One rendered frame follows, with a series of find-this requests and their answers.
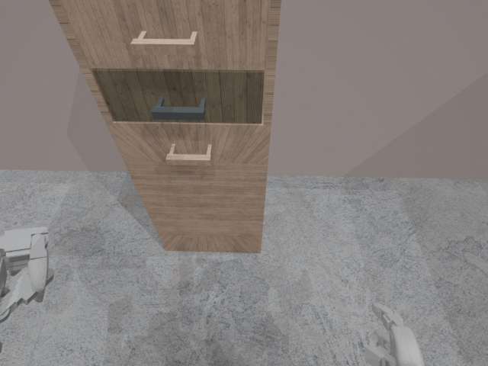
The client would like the drawer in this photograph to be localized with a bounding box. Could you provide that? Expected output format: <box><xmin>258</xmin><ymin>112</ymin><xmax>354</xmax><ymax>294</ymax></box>
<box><xmin>92</xmin><ymin>69</ymin><xmax>265</xmax><ymax>124</ymax></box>

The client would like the handle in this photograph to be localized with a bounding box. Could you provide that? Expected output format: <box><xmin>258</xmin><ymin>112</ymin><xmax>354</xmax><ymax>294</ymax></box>
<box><xmin>151</xmin><ymin>97</ymin><xmax>206</xmax><ymax>120</ymax></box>
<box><xmin>130</xmin><ymin>39</ymin><xmax>197</xmax><ymax>56</ymax></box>
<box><xmin>166</xmin><ymin>154</ymin><xmax>211</xmax><ymax>165</ymax></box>

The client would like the cabinet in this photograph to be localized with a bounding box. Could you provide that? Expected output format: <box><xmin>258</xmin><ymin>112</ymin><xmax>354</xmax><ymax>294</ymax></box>
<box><xmin>49</xmin><ymin>0</ymin><xmax>281</xmax><ymax>253</ymax></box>

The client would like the robot left hand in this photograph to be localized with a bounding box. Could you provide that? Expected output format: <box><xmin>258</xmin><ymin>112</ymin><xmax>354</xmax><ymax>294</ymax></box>
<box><xmin>0</xmin><ymin>226</ymin><xmax>54</xmax><ymax>323</ymax></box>

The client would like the robot right hand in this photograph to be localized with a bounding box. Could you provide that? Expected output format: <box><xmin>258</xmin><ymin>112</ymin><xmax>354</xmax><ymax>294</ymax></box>
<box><xmin>364</xmin><ymin>302</ymin><xmax>425</xmax><ymax>366</ymax></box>

